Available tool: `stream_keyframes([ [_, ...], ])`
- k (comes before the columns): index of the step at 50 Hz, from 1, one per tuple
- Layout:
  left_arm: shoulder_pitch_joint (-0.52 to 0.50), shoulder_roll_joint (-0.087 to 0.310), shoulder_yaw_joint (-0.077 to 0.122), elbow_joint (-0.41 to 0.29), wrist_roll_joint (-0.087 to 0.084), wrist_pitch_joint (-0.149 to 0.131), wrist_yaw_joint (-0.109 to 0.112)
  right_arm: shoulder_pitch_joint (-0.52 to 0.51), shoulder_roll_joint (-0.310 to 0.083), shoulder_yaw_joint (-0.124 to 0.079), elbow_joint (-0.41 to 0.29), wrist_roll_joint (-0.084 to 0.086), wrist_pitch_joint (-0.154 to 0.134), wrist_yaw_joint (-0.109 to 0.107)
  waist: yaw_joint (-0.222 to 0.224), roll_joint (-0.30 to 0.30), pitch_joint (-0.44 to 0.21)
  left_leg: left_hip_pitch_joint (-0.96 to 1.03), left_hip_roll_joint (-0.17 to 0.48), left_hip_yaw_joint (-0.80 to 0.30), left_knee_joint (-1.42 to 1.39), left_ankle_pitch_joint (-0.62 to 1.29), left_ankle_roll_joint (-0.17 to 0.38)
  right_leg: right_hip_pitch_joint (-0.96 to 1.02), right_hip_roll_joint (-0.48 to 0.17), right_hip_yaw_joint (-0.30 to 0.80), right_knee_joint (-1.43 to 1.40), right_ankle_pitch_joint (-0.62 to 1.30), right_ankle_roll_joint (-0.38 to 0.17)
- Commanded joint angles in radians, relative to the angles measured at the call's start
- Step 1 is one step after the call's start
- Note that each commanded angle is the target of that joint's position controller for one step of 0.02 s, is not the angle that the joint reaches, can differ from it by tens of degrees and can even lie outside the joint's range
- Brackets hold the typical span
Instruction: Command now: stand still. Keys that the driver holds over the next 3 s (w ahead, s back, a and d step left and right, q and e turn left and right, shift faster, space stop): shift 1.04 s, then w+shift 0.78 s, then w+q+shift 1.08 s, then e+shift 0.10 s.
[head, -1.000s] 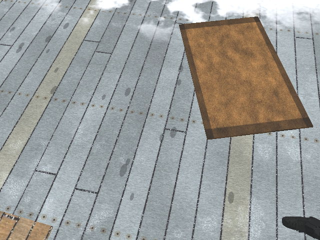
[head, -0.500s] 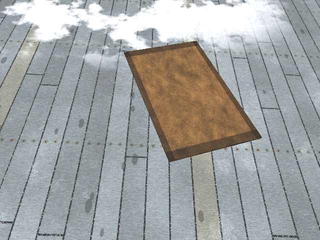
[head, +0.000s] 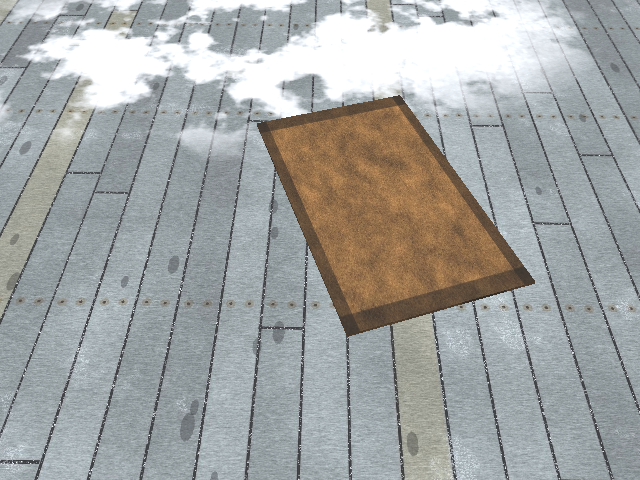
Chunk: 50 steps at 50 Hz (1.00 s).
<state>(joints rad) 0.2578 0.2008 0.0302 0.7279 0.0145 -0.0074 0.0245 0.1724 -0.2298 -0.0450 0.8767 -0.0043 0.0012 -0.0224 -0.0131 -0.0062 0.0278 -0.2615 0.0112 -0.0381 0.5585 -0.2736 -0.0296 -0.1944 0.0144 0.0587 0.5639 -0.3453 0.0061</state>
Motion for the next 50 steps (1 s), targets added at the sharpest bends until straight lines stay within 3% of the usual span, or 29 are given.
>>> stream_keyframes([
  [1,0.008,0.105,0.028,-0.047,-0.001,-0.014,0.004,-0.013,-0.101,-0.022,-0.028,0.002,-0.01,-0.007,0.001,-0.001,-0.024,0.071,0.023,-0.025,-0.064,0.165,0.021,-0.077,-0.043,0.045,-0.121,0.175,-0.023],
  [25,0.068,0.092,0.021,0.153,-0.01,-0.016,0.016,0.035,-0.083,-0.02,0.155,0.007,0.005,-0.029,-0.003,0.004,0.011,0.082,0.015,-0.011,-0.105,0.16,0.021,-0.064,-0.021,0.014,-0.159,0.178,-0.018],
  [50,0.112,0.067,-0.002,0.302,-0.015,-0.01,0.016,0.099,-0.053,0.002,0.213,0.008,0.003,-0.03,0.005,0.006,0.034,0.068,0.004,0.003,-0.12,0.144,0.023,-0.068,-0.011,-0.003,-0.174,0.158,-0.016],
])
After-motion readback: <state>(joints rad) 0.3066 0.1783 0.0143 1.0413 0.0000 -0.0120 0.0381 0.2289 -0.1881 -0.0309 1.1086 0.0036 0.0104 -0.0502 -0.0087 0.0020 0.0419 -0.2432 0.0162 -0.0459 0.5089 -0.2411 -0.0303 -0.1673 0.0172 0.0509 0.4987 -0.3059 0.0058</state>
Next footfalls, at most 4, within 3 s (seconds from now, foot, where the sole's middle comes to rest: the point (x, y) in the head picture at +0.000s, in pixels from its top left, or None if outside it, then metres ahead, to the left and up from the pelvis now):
1.74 right None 0.50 -0.08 -0.77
2.22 left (302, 317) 0.92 0.06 -0.77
2.64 right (301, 188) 1.39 0.07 -0.77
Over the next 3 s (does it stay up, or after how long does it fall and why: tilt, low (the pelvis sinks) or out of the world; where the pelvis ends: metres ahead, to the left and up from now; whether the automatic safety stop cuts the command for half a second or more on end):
stays up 1.38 0.25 -0.01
